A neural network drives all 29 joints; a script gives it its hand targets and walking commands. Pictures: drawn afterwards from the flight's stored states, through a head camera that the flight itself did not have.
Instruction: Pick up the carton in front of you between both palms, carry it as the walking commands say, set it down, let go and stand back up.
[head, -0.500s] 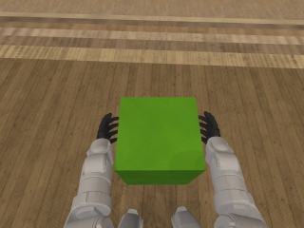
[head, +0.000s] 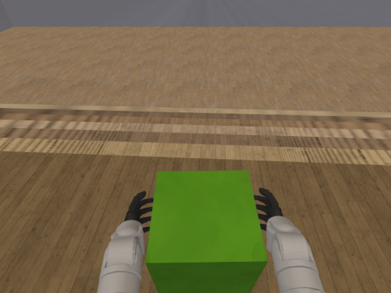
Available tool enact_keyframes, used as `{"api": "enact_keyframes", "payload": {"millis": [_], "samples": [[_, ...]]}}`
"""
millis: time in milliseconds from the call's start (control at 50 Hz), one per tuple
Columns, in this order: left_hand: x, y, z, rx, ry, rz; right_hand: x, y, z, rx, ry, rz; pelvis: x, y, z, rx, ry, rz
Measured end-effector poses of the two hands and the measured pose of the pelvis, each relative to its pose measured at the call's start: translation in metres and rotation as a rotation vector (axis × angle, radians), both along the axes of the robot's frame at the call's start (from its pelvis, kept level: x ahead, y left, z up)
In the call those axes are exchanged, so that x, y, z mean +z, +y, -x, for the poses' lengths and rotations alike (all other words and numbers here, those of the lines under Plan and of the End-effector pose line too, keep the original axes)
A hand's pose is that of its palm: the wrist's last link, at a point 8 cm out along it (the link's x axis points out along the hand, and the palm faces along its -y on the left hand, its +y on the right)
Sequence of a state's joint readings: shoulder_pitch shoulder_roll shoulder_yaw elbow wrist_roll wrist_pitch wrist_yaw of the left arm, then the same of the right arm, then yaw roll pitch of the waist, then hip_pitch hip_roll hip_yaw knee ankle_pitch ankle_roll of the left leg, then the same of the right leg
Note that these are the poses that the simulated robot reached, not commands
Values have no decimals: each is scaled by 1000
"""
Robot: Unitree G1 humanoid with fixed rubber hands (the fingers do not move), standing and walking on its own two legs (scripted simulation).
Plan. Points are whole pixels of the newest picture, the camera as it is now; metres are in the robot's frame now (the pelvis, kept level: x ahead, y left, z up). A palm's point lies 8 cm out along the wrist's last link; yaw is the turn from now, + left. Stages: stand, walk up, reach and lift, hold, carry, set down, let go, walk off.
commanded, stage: reach and lift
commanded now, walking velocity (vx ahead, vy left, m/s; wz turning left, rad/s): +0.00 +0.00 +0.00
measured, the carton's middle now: (203, 237) +0.30 +0.00 -0.06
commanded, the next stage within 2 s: hold in 0.94 s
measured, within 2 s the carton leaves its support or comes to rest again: neither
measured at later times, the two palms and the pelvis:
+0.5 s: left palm (132, 224) +0.29 +0.15 +0.03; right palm (275, 220) +0.29 -0.15 +0.03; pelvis -0.01 +0.00 +0.00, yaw +0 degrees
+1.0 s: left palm (131, 221) +0.29 +0.15 +0.04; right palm (276, 216) +0.29 -0.15 +0.04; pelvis +0.00 +0.00 +0.01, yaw +0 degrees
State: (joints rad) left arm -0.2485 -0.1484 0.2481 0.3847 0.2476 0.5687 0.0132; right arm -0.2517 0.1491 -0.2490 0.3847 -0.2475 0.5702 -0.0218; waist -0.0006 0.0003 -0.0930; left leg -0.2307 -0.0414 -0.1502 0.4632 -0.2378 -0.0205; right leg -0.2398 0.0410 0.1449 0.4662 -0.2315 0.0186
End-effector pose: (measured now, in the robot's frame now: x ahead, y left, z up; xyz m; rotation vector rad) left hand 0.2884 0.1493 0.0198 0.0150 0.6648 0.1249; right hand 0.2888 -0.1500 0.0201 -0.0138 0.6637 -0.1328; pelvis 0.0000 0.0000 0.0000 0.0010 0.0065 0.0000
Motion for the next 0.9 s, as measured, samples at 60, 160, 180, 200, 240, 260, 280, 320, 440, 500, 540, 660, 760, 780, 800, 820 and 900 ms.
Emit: {"api": "enact_keyframes", "payload": {"millis": [60, 160, 180, 200, 240, 260, 280, 320, 440, 500, 540, 660, 760, 780, 800, 820, 900], "samples": [[3, 0, 4, -5, 16, -6, 3, 0, 4, 5, 16, 7, 1, 0, 3, -1, -32, 0], [2, 0, 8, -4, 31, -5, 2, 0, 8, 2, 31, 5, 0, 0, 11, -1, -56, 1], [2, 0, 8, -3, 30, -4, 3, 0, 8, 1, 30, 3, 0, 0, 12, 0, -58, 1], [3, 0, 8, -1, 29, -2, 3, 0, 8, 0, 29, 2, 0, 0, 13, 0, -60, 1], [4, 0, 7, 0, 24, 0, 4, 0, 8, -3, 24, 0, -1, 0, 15, 0, -62, 1], [4, 0, 7, 1, 21, 1, 5, 0, 7, -4, 21, -1, -1, 1, 15, 0, -63, 1], [5, 0, 7, 2, 19, 2, 5, 0, 7, -4, 19, -2, -1, 1, 16, 0, -63, 1], [7, 1, 6, 3, 15, 3, 7, 0, 6, -5, 15, -3, 0, 1, 16, 0, -64, 1], [10, 1, 2, 0, 12, -2, 10, 1, 2, -1, 11, 2, 1, 1, 12, -1, -67, 1], [11, 1, 1, -4, 13, -7, 12, 0, 1, 2, 13, 7, 2, 1, 9, -2, -69, 1], [12, 1, 0, -7, 14, -10, 12, 0, 0, 4, 14, 10, 3, 1, 7, -2, -69, 1], [14, 0, -2, -13, 18, -18, 15, 0, -1, 8, 18, 18, 5, 1, 1, -3, -73, 1], [16, 0, -2, -16, 19, -23, 16, 0, -1, 11, 19, 22, 6, 0, -3, -3, -78, 1], [16, 0, -1, -16, 19, -23, 17, 0, -1, 12, 19, 23, 6, 0, -3, -3, -79, 1], [17, 0, -1, -16, 19, -24, 17, 0, -1, 12, 19, 23, 6, 0, -4, -3, -80, 1], [17, 0, -1, -16, 19, -24, 17, 0, -1, 13, 19, 23, 6, 0, -4, -3, -81, 1], [19, 0, 0, -15, 18, -24, 19, 0, 0, 14, 17, 24, 6, 0, -4, -3, -86, 1]]}}
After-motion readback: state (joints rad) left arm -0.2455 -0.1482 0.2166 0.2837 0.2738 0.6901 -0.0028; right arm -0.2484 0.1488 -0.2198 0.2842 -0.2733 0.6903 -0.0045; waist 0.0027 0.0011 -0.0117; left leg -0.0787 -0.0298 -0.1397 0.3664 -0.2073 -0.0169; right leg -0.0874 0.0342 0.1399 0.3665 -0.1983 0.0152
